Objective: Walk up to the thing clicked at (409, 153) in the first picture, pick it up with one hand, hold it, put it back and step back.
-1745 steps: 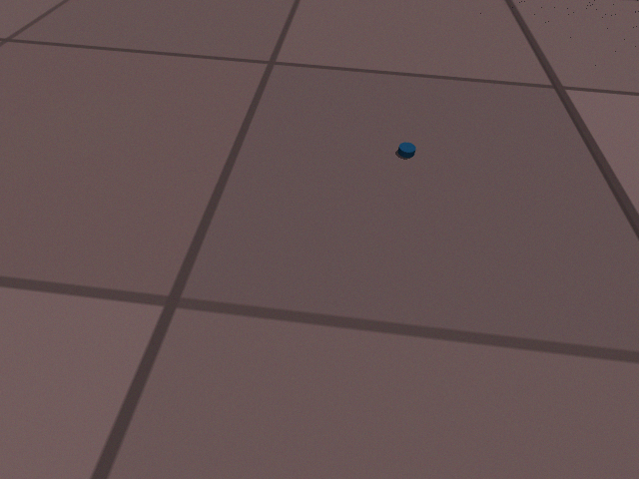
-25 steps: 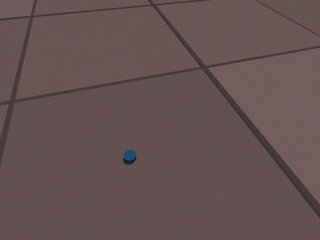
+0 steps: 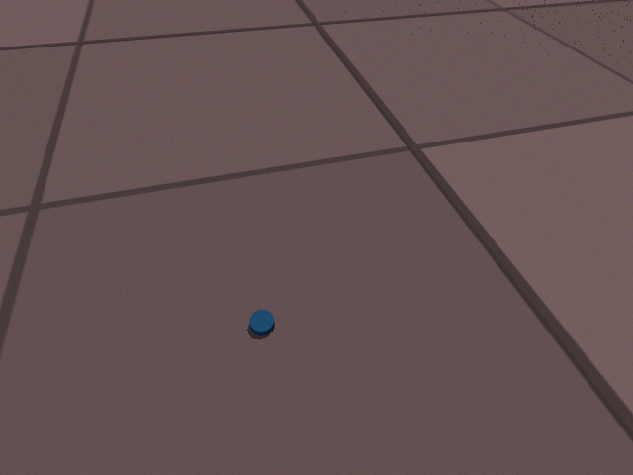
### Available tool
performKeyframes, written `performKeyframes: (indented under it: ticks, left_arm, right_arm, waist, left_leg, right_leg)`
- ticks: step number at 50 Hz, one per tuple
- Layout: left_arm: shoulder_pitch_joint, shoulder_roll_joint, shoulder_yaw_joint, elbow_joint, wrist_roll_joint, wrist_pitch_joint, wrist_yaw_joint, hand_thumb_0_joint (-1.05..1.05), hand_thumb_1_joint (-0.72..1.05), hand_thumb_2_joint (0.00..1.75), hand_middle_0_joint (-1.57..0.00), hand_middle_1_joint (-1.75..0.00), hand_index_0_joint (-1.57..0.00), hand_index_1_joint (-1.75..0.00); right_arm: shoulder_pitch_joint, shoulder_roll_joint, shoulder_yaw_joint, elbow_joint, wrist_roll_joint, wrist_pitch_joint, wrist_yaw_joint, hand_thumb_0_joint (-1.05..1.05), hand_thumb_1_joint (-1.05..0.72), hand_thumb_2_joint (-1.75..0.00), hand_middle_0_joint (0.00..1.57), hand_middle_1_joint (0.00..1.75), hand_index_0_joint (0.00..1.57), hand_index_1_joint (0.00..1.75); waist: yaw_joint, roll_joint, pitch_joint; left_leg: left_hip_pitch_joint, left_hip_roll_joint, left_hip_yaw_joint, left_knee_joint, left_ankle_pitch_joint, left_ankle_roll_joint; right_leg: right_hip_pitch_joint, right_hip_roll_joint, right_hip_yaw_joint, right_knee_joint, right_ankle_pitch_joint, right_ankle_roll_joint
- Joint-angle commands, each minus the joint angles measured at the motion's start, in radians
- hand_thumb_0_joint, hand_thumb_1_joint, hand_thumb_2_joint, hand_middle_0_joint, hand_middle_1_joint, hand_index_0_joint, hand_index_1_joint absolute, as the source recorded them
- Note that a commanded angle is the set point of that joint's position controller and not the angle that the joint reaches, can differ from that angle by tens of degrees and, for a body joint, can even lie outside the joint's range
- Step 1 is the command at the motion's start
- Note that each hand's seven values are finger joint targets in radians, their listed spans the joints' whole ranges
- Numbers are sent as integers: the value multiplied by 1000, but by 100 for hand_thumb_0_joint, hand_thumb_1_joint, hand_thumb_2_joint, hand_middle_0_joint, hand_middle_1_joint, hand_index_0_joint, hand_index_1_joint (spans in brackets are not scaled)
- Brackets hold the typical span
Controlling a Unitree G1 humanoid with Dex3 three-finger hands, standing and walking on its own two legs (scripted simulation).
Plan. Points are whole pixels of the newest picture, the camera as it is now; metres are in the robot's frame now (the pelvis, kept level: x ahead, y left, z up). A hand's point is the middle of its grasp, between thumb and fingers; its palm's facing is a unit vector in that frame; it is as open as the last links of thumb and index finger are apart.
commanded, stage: walk up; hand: left
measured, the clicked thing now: (262, 322) +0.75 +0.18 -0.76
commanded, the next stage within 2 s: none
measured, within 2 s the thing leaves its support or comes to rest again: neither
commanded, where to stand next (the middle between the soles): +0.37 -0.06 m, yaw +0 degrees
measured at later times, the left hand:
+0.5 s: hand (98, 446) +0.20 +0.32 -0.16, palm faces -0.08 -0.94 -0.34, open 7.4 cm
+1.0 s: hand (179, 338) +0.37 +0.24 -0.16, palm faces -0.03 -0.93 -0.36, open 7.4 cm
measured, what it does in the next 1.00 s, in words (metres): walks ahead: left foot, then right foot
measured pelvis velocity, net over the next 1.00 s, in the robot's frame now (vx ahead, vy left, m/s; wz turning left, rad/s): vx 0.30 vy -0.01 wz -0.01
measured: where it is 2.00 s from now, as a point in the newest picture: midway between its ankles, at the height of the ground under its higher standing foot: outside the picture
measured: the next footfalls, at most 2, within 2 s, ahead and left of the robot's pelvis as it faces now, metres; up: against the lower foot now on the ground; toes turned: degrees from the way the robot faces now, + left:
left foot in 0.16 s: +0.14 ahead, +0.16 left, +0.00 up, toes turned +4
right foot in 0.62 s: +0.33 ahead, -0.12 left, +0.00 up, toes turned -4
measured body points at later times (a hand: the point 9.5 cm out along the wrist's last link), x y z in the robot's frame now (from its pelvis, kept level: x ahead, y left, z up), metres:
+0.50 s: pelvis +0.14 +0.04 +0.00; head +0.16 +0.05 +0.44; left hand +0.20 +0.36 -0.13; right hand +0.15 -0.28 -0.11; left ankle +0.10 +0.16 -0.74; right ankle +0.25 -0.12 -0.71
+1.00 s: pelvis +0.30 -0.01 -0.02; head +0.35 -0.01 +0.43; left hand +0.38 +0.29 -0.14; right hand +0.39 -0.33 -0.13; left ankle +0.39 +0.10 -0.74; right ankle +0.29 -0.12 -0.74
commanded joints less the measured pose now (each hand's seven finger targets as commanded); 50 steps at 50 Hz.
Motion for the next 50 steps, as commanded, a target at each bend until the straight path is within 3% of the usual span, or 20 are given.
performKeyframes:
  ticks: [1, 5, 7, 8, 9, 10, 12, 14, 20, 24, 28, 30, 31, 32, 33, 34, 38, 42, 46, 50]
  left_arm:
    - [88, 312, 100, -75, 4, -25, 15, 0, 90, 90, -20, -30, -20, -30]
    - [-76, 308, 93, -171, 3, -20, -4, 0, 90, 90, -20, -30, -20, -30]
    - [-111, 255, 76, -198, -5, -7, -10, 0, 90, 90, -20, -30, -20, -30]
    - [-101, 207, 59, -214, -2, 1, -11, 0, 90, 90, -20, -30, -20, -30]
    - [-47, 138, 39, -229, -3, 3, -10, 0, 90, 90, -20, -30, -20, -30]
    - [27, 171, 49, -210, -9, 14, -5, 0, 90, 90, -20, -30, -20, -30]
    - [81, 278, 65, -179, -19, 14, -2, 0, 90, 90, -20, -30, -20, -30]
    - [149, 286, 75, -131, -23, 10, -4, 0, 90, 90, -20, -30, -20, -30]
    - [99, 246, 65, -182, -15, 12, -26, 0, 90, 90, -20, -30, -20, -30]
    - [0, 222, 60, -232, -13, 5, -42, 0, 90, 90, -20, -30, -20, -30]
    - [36, 207, 69, -233, -16, -7, -41, 0, 90, 90, -20, -30, -20, -30]
    - [149, 230, 80, -200, -18, -21, -25, 0, 90, 90, -20, -30, -20, -30]
    - [244, 268, 100, -183, -16, -29, -14, 0, 90, 90, -20, -30, -20, -30]
    - [317, 360, 131, -192, -11, -36, -5, 0, 90, 90, -20, -30, -20, -30]
    - [303, 385, 127, -206, -27, -32, -2, 0, 90, 90, -20, -30, -20, -30]
    - [250, 386, 128, -226, -37, -29, 2, 0, 90, 90, -20, -30, -20, -30]
    - [134, 270, 82, -267, -51, -32, 21, 0, 90, 90, -20, -30, -20, -30]
    - [110, 239, 54, -294, -33, -43, 42, 0, 90, 90, -20, -30, -20, -30]
    - [97, 247, 45, -291, -36, -28, 56, 0, 90, 90, -20, -30, -20, -30]
    - [44, 252, 30, -290, -64, 4, 64, 0, 90, 90, -20, -30, -20, -30]
  right_arm:
    - [-109, -209, -62, -137, -1, -46, 0, 0, -90, -90, 20, 30, 20, 30]
    - [74, -196, -83, -121, 3, -55, 16, 0, -90, -90, 20, 30, 20, 30]
    - [229, -201, -107, -71, -3, -58, 6, 0, -90, -90, 20, 30, 20, 30]
    - [336, -235, -127, -42, -10, -58, -6, 0, -90, -90, 20, 30, 20, 30]
    - [397, -325, -145, -52, -22, -62, -19, 0, -90, -90, 20, 30, 20, 30]
    - [263, -369, -140, -119, -24, -71, -23, 0, -90, -90, 20, 30, 20, 30]
    - [77, -381, -132, -190, 6, -73, -22, 0, -90, -90, 20, 30, 20, 30]
    - [64, -305, -110, -218, 8, -86, -25, 0, -90, -90, 20, 30, 20, 30]
    - [153, -294, -106, -233, 20, -104, -28, 0, -90, -90, 20, 30, 20, 30]
    - [171, -296, -103, -258, 23, -100, -26, 0, -90, -90, 20, 30, 20, 30]
    - [170, -301, -102, -286, 23, -89, -29, 0, -90, -90, 20, 30, 20, 30]
    - [170, -261, -82, -304, 29, -79, -34, 0, -90, -90, 20, 30, 20, 30]
    - [212, -214, -65, -308, 34, -79, -35, 0, -90, -90, 20, 30, 20, 30]
    - [268, -157, -44, -334, 39, -81, -34, 0, -90, -90, 20, 30, 20, 30]
    - [243, -208, -55, -330, 44, -75, -40, 0, -90, -90, 20, 30, 20, 30]
    - [214, -261, -66, -311, 33, -71, -50, 0, -90, -90, 20, 30, 20, 30]
    - [239, -203, -60, -272, 47, -56, -35, 0, -90, -90, 20, 30, 20, 30]
    - [186, -160, -47, -275, 41, -38, -36, 0, -90, -90, 20, 30, 20, 30]
    - [114, -155, -42, -271, 41, -39, -44, 0, -90, -90, 20, 30, 20, 30]
    - [143, -192, -65, -253, 19, -34, -52, 0, -90, -90, 20, 30, 20, 30]
  waist:
    - [76, -108, 109]
    - [-45, -180, 51]
    - [-123, -69, 21]
    - [-165, 75, 2]
    - [-185, 325, -7]
    - [-112, 245, 20]
    - [-36, 126, 136]
    - [-1, 103, 100]
    - [-33, 124, 116]
    - [-55, 129, 127]
    - [-26, 128, 58]
    - [32, 1, -14]
    - [76, -113, -96]
    - [85, -334, -157]
    - [90, -314, -107]
    - [83, -255, -51]
    - [-7, -171, 50]
    - [-8, -137, 45]
    - [16, -164, -24]
    - [-42, -58, -57]
  left_leg:
    - [-393, 57, -44, 133, -15, 9]
    - [-58, 57, 14, -32, 109, 5]
    - [217, -21, 92, -123, 291, -26]
    - [373, -13, 31, -125, 230, -19]
    - [373, 186, -300, -320, -126, 43]
    - [189, 347, -658, -502, -445, 122]
    - [2, 368, -587, -510, -425, 195]
    - [68, 285, -395, -448, -212, 165]
    - [96, 228, -146, -425, 169, 167]
    - [62, 196, -52, -371, 296, 156]
    - [33, 214, -43, -242, 465, 140]
    - [15, 140, 30, 15, 630, 104]
    - [-42, 87, 63, 226, 554, 69]
    - [-232, -8, 83, 485, 210, 27]
    - [-394, -82, 47, 572, -71, 16]
    - [-397, -24, -11, 624, -99, 11]
    - [-266, 9, -49, 532, 68, 3]
    - [-211, -15, -11, 359, 138, -37]
    - [-140, -8, 25, 111, 223, -32]
    - [46, -19, -9, -100, 501, 15]
  right_leg:
    - [186, -325, 399, -262, -233, -208]
    - [-68, -240, 202, -195, -239, -145]
    - [-279, -130, 67, 23, -315, -84]
    - [-451, -67, 12, 247, -372, -60]
    - [-575, 55, -7, 552, -396, -40]
    - [-566, 65, 144, 691, -325, -18]
    - [-475, -44, 211, 689, -207, -19]
    - [-454, -53, 216, 669, -124, 1]
    - [-415, -73, 140, 453, 12, 57]
    - [-337, -80, 67, 296, 68, 36]
    - [-144, -55, 25, 211, 80, 5]
    - [43, -1, -10, 95, 102, -13]
    - [177, -34, 36, 71, 115, -38]
    - [320, -247, 368, 21, 30, -109]
    - [329, -385, 642, -98, 41, -218]
    - [237, -422, 668, -95, 53, -275]
    - [-39, -218, 232, -59, 380, -164]
    - [-90, -197, 101, -5, 777, -186]
    - [-23, -221, 121, 90, 733, -161]
    - [-143, -190, 123, 278, 473, -90]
